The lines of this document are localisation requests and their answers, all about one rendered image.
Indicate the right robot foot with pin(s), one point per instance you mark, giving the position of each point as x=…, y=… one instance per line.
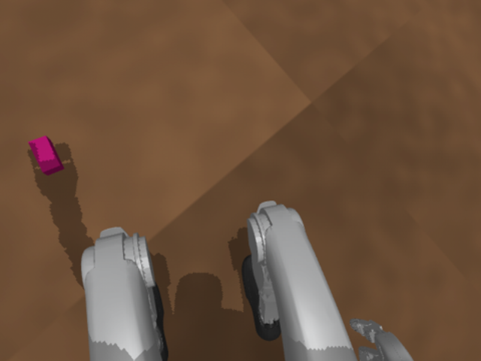
x=266, y=331

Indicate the small box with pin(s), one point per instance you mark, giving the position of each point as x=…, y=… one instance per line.
x=46, y=155

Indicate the right robot hand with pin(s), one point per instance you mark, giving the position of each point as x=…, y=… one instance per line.
x=389, y=348

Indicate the left robot foot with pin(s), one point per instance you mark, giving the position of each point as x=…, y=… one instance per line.
x=159, y=323

